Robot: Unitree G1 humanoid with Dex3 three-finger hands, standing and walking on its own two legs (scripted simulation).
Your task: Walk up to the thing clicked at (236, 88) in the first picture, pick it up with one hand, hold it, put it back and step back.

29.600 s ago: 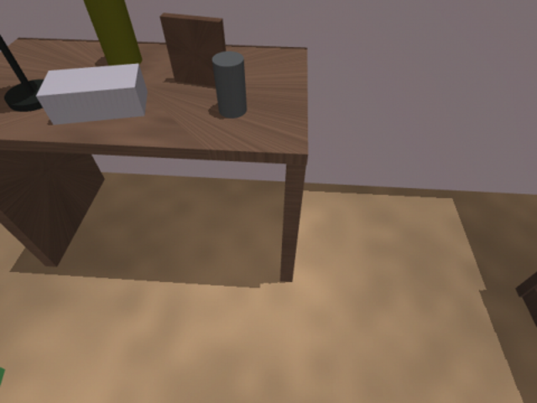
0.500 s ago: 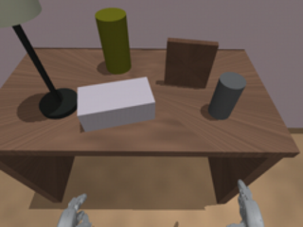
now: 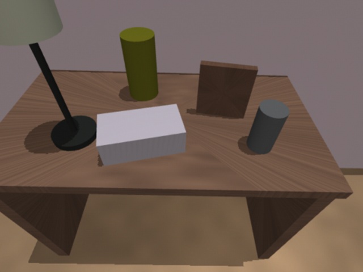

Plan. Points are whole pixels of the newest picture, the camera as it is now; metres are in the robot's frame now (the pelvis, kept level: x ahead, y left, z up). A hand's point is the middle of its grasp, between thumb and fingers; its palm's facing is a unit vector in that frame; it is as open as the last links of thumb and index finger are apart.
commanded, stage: home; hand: right
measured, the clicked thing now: (266, 128) +0.50 -0.21 +0.03
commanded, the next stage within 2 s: stand in 1.52 s
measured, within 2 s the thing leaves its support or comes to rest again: neither
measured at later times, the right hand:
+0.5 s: hand out of the picture +0.03 -0.26 -0.14, palm faces -0.06 +0.93 -0.35, open 17.3 cm
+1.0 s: hand out of the picture +0.05 -0.27 -0.14, palm faces -0.05 +0.93 -0.36, open 17.3 cm
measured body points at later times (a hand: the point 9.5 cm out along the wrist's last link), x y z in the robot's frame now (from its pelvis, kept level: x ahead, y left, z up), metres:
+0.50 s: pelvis -0.03 -0.01 +0.01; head -0.04 +0.00 +0.46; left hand +0.02 +0.29 -0.12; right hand +0.03 -0.31 -0.11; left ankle +0.01 +0.13 -0.73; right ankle -0.01 -0.15 -0.73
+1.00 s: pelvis -0.02 -0.01 +0.02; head -0.01 -0.01 +0.47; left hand +0.05 +0.29 -0.12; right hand +0.05 -0.31 -0.11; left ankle +0.01 +0.13 -0.73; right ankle -0.01 -0.15 -0.73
